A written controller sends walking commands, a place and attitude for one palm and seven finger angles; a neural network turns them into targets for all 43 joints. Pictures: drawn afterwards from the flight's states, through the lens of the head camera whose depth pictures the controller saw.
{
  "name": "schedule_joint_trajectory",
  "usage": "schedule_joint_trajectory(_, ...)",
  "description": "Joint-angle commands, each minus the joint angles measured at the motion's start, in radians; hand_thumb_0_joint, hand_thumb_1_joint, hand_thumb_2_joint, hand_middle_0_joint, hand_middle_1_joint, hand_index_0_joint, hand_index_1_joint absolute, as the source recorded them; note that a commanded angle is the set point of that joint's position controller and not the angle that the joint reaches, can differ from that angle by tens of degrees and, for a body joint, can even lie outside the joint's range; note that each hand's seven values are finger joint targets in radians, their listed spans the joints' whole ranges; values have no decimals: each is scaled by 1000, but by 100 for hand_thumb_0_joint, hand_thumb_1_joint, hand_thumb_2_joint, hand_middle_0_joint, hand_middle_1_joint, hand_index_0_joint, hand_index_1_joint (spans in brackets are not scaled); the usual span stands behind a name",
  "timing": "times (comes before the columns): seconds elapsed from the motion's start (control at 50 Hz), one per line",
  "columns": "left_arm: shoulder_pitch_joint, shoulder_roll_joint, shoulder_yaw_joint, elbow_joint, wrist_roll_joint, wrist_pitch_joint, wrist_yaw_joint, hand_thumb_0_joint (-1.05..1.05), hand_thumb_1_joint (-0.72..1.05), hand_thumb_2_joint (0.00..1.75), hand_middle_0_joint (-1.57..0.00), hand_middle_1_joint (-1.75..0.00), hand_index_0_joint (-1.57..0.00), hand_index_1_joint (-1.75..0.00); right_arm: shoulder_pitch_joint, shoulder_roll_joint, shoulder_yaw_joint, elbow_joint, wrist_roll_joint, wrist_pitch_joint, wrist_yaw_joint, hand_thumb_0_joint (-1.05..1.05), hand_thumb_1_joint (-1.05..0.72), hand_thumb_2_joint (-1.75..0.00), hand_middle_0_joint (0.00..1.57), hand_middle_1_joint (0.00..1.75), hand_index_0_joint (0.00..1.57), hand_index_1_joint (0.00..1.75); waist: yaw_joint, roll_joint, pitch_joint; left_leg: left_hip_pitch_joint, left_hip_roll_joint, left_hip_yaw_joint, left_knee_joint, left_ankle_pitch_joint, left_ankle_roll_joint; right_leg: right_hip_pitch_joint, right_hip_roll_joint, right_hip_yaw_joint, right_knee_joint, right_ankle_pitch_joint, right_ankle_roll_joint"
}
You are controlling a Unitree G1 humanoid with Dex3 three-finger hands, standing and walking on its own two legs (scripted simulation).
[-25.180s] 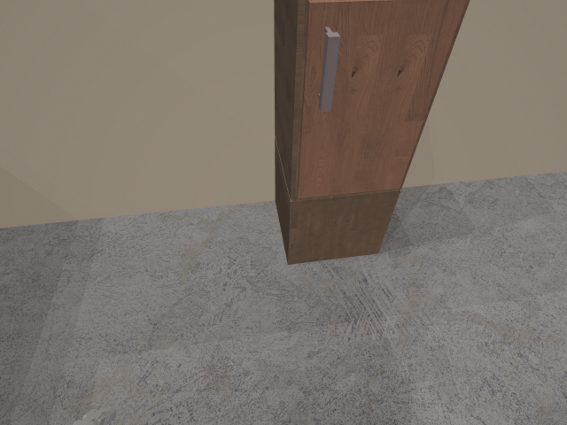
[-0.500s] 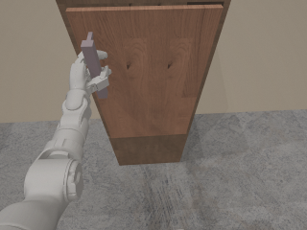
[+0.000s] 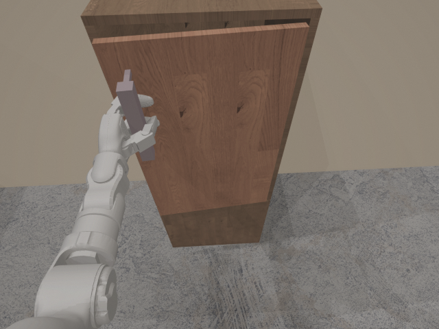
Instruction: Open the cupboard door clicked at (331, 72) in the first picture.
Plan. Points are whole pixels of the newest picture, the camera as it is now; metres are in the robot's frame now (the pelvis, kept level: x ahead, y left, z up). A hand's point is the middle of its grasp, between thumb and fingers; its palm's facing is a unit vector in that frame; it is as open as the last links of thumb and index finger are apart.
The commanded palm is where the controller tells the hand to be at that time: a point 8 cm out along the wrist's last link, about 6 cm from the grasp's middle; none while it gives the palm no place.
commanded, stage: pull the door open along its arc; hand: left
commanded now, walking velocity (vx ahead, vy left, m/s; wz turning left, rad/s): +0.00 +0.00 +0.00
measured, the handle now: (138, 118) +0.49 +0.15 +0.12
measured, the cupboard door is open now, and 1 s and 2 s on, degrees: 5 39 38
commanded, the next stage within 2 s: open thumb and fingers to let go in 0.70 s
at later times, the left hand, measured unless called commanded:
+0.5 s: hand (200, 207) +0.28 +0.03 +0.13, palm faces +0.18 -0.98 +0.00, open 6.7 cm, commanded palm +0.19 +0.07 +0.12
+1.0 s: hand (202, 209) +0.27 +0.03 +0.13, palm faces +0.39 -0.92 -0.04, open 7.4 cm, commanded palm +0.21 +0.05 +0.12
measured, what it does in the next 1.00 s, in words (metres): shifts its weight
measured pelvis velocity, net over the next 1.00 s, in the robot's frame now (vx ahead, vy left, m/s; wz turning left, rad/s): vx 0.00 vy -0.06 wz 0.04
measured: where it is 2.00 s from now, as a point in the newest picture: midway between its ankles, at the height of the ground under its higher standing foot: outside the picture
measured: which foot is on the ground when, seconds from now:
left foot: down 0.00-1.00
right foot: down 0.00-1.00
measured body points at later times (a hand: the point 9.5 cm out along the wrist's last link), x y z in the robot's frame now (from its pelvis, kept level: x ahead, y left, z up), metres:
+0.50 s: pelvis +0.00 -0.01 +0.01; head -0.02 -0.04 +0.46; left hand +0.26 +0.08 +0.13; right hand +0.24 -0.18 -0.05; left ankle -0.04 +0.10 -0.72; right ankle +0.01 -0.09 -0.72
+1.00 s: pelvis +0.00 -0.06 +0.01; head -0.02 -0.10 +0.45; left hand +0.25 +0.07 +0.14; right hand +0.19 -0.25 -0.10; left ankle -0.04 +0.11 -0.72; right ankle +0.01 -0.09 -0.72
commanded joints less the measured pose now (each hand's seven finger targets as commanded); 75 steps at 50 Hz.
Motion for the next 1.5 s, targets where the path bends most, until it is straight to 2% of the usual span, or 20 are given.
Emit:
schedule_joint_trajectory(0.0, -113, 83, -25, -415, -27, -34, -27, 0, 90, 90, -40, -135, -40, -135, -55, -109, -51, -166, 11, -54, -3, 0, -90, -90, 20, 30, 20, 30, 79, -63, -355, 85, -14, -7, -55, 453, 15, 376, -27, 17, -28, 541, 15)
schedule_joint_trajectory(0.08, 105, -14, -106, -664, -38, 21, -14, 0, 90, 90, -40, -135, -40, -135, -129, -86, -44, -203, 17, -64, 3, 0, -90, -90, 20, 30, 20, 30, 99, -80, -307, 131, -8, -1, -84, 464, 12, 396, -34, 8, -50, 556, 21)
schedule_joint_trajectory(0.1, 101, -44, 5, -760, -96, 37, 126, 0, 90, 90, -40, -135, -40, -135, -183, -57, -43, -215, 15, -70, 4, 0, -90, -90, 20, 30, 20, 30, 159, -104, -281, 113, -15, -13, -87, 445, 1, 396, -30, -11, -78, 486, 21)
schedule_joint_trajectory(0.12, 186, -136, -97, -801, -73, 59, 190, 0, 90, 90, -40, -135, -40, -135, -206, -50, -35, -212, 6, -74, 13, 0, -90, -90, 20, 30, 20, 30, 138, -116, -230, 126, -11, -10, -103, 400, -4, 375, -30, -10, -92, 429, 25)
schedule_joint_trajectory(0.14, 233, -175, -134, -854, -57, 77, 231, 0, 90, 90, -40, -135, -40, -135, -213, -48, -35, -208, 3, -73, 19, 0, -90, -90, 20, 30, 20, 30, 126, -114, -202, 135, -6, -15, -110, 385, -9, 357, -31, -19, -95, 395, 25)
schedule_joint_trajectory(0.22, 363, -253, -252, -1066, 42, 166, 391, 0, 90, 90, -40, -135, -40, -135, -262, -32, -35, -214, -25, -42, 28, 0, -90, -90, 20, 30, 20, 30, 120, -79, -208, 186, -3, -21, -108, 392, -9, 373, -42, -14, -96, 381, 22)
schedule_joint_trajectory(0.28, 433, -313, -338, -1162, 112, 240, 488, 0, 90, 90, -40, -135, -40, -135, -295, -12, -32, -221, -40, -8, 29, 0, -90, -90, 20, 30, 20, 30, 112, -103, -195, 203, -4, -35, -104, 383, -11, 395, -50, -10, -111, 374, 17)
schedule_joint_trajectory(0.38, 632, -412, -465, -1242, 191, 341, 591, 0, 90, 90, -40, -135, -40, -135, -374, 21, -20, -221, -50, 50, 47, 0, -90, -90, 20, 30, 20, 30, 125, -80, -148, 231, -7, -46, -86, 376, -12, 395, -59, 5, -144, 365, 3)
schedule_joint_trajectory(0.46, 826, -460, -528, -1339, 178, 399, 593, 0, 90, 90, -40, -135, -40, -135, -430, 34, -12, -228, -44, 105, 78, 0, -90, -90, 20, 30, 20, 30, 139, -70, -128, 220, -3, -53, -70, 406, -19, 407, -57, 0, -131, 430, -4)
schedule_joint_trajectory(0.6, 955, -526, -643, -1489, 168, 472, 564, 0, 90, 90, -40, -135, -40, -135, -461, 39, 1, -262, -33, 142, 104, 0, -90, -90, 20, 30, 20, 30, 119, -57, -109, 218, -1, -68, -36, 382, -18, 381, -74, 21, -138, 455, 7)
schedule_joint_trajectory(0.68, 842, -455, -584, -1460, 175, 457, 582, 0, 90, 90, -40, -135, -40, -135, -457, 32, 4, -252, -42, 123, 87, 0, -90, -90, 20, 30, 20, 30, 111, -107, -106, 204, -19, -72, -27, 313, -13, 367, -83, 61, -160, 401, 24)
schedule_joint_trajectory(0.78, 600, -379, -484, -1311, 183, 420, 633, 0, 90, 90, -40, -135, -40, -135, -474, 26, 8, -216, -53, 88, 44, 0, -90, -90, 20, 30, 20, 30, 97, -165, -54, 173, -47, -88, -24, 207, -4, 322, -102, 117, -236, 194, 39)
schedule_joint_trajectory(0.86, 651, -407, -469, -1269, 185, 395, 659, 0, 62, 78, -38, -132, -38, -132, -466, 36, 1, -194, -59, 68, 31, 0, -90, -90, 20, 30, 20, 30, 131, -175, -104, 166, -48, -97, -32, 206, -11, 369, -119, 130, -237, 186, 39)
schedule_joint_trajectory(0.9, 657, -421, -465, -1270, 187, 390, 672, 0, 48, 72, -37, -130, -37, -130, -467, 38, -4, -188, -61, 67, 30, 0, -90, -90, 20, 30, 20, 30, 141, -133, -125, 172, -47, -97, -39, 215, -14, 384, -121, 119, -227, 206, 35)
schedule_joint_trajectory(1.04, 577, -427, -526, -1289, 201, 328, 637, 0, -1, 51, -33, -125, -33, -125, -440, 28, -9, -182, -57, 45, 14, 0, -90, -90, 20, 30, 20, 30, 93, -145, -80, 170, -41, -113, -46, 182, -5, 352, -132, 157, -257, 128, 47)
schedule_joint_trajectory(1.14, 517, -425, -539, -1238, 200, 300, 614, 0, -36, 36, -31, -122, -31, -122, -441, 26, -11, -170, -53, 28, 1, 0, -90, -90, 20, 30, 20, 30, 79, -148, -48, 181, -42, -123, -47, 166, -1, 324, -138, 157, -273, 79, 49)
schedule_joint_trajectory(1.18, 517, -440, -547, -1230, 198, 297, 607, 0, -50, 30, -30, -120, -30, -120, -435, 29, -11, -173, -54, 24, 0, 0, -90, -90, 20, 30, 20, 30, 87, -155, -76, 184, -44, -126, -51, 181, -1, 348, -141, 151, -263, 116, 52)
schedule_joint_trajectory(1.26, 517, -440, -535, -1198, 198, 299, 610, 0, -50, 30, -28, -110, -28, -110, -428, 36, -11, -172, -50, 32, -2, 0, -90, -90, 20, 30, 20, 30, 100, -134, -121, 202, -43, -120, -66, 226, -5, 385, -134, 117, -226, 220, 48)
schedule_joint_trajectory(1.34, 494, -439, -511, -1165, 190, 309, 622, 0, -50, 30, -25, -90, -25, -90, -426, 35, -8, -174, -51, 40, -3, 0, -90, -90, 20, 30, 20, 30, 104, -172, -127, 210, -45, -111, -78, 240, -2, 393, -125, 92, -223, 256, 52)
schedule_joint_trajectory(1.48, 424, -483, -547, -1119, 210, 322, 651, 0, -50, 30, -19, -55, -19, -55, -445, 35, -8, -168, -51, 39, 11, 0, -90, -90, 20, 30, 20, 30, 98, -125, -73, 217, -43, -101, -74, 206, -5, 318, -102, 61, -239, 85, 27)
